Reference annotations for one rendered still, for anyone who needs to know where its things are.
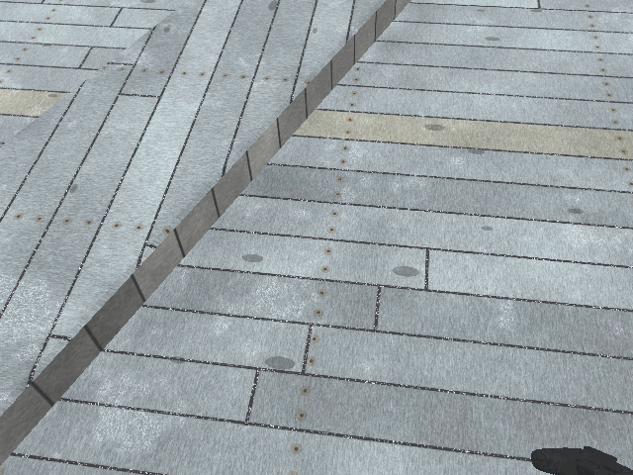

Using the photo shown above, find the right robot hand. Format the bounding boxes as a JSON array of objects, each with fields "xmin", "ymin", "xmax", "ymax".
[{"xmin": 531, "ymin": 446, "xmax": 633, "ymax": 475}]

